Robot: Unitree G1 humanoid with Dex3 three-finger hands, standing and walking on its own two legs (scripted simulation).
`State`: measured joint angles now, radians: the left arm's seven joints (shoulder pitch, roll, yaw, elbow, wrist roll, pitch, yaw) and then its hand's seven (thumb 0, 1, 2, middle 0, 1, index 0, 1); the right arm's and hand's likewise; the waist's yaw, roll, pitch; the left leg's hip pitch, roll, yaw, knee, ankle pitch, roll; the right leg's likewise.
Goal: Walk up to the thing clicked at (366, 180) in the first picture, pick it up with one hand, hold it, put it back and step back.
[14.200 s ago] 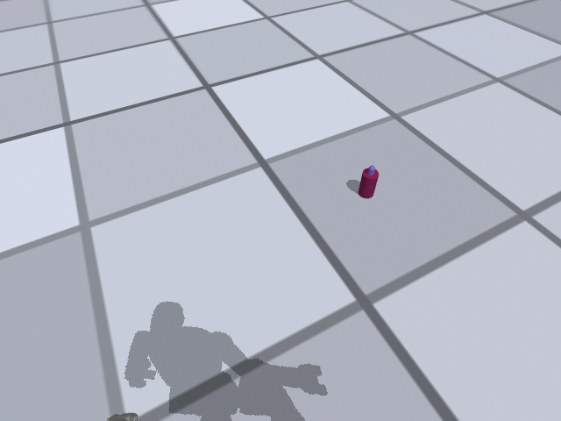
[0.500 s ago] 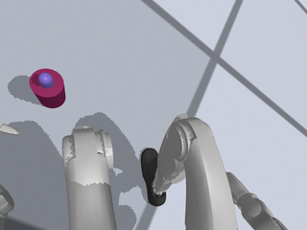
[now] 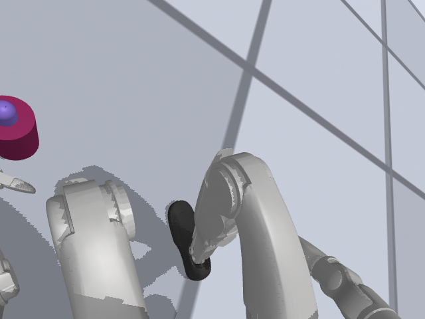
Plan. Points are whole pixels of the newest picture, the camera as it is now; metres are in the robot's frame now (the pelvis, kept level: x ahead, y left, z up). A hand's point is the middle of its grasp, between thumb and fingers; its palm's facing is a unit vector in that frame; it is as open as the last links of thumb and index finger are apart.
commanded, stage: close in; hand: left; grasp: from the side
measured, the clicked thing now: (10, 127) +0.46 +0.24 -0.20
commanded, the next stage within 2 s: close in 0.22 s
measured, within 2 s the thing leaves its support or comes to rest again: leaves its support in 1.30 s
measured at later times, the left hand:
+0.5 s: hand (7, 137) +0.44 +0.25 -0.18, palm faces +0.24 -0.97 +0.00, open 15.9 cm
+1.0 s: hand (10, 125) +0.46 +0.24 -0.18, palm faces +0.24 -0.97 -0.01, open 10.3 cm
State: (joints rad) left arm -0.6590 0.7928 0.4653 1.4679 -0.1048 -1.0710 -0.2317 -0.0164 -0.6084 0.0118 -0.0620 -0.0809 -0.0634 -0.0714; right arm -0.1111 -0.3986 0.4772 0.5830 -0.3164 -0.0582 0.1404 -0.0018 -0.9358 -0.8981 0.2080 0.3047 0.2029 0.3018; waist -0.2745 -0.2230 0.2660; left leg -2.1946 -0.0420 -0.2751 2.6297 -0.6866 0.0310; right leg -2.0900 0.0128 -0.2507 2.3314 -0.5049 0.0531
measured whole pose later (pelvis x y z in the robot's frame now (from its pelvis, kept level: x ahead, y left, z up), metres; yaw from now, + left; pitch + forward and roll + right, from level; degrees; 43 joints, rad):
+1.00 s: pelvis +0.00 +0.00 +0.00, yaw -2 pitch +13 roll -19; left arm -0.72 0.85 0.40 1.53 -0.03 -1.16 0.04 -0.01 -0.12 0.65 -0.66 -0.78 -0.65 -0.78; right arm -0.15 -0.38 0.54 0.57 -0.37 0.00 0.17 0.00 -0.90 -0.89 0.21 0.30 0.20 0.30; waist -0.30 -0.27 0.32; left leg -2.19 -0.03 -0.33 2.65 -0.72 0.03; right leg -2.08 0.03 -0.29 2.31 -0.51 0.06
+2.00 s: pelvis +0.02 -0.01 +0.04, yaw +4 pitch +26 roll -12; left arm -0.64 0.54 0.28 0.96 -0.09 -0.72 -0.11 0.01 -0.37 1.01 -0.71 -0.96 -0.91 -1.10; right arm 0.05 -0.33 0.21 0.63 -0.14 0.06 0.14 0.00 -0.90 -0.89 0.21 0.30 0.20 0.30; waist -0.17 -0.05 0.01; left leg -2.22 -0.04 -0.15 2.45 -0.69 0.03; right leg -2.16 -0.02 -0.15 2.26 -0.56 0.03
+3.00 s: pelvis +0.03 -0.02 +0.09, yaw +10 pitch +33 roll -5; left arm -0.70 0.41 0.34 1.00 -0.09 -0.63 -0.18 0.02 -0.38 1.02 -0.71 -0.96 -0.92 -1.10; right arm 0.13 -0.29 0.08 0.66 -0.07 0.03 0.07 0.00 -0.93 -0.90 0.21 0.30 0.20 0.30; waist -0.14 0.00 -0.14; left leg -2.12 -0.05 -0.06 2.24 -0.70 0.01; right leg -2.12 -0.04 -0.06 2.15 -0.60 0.00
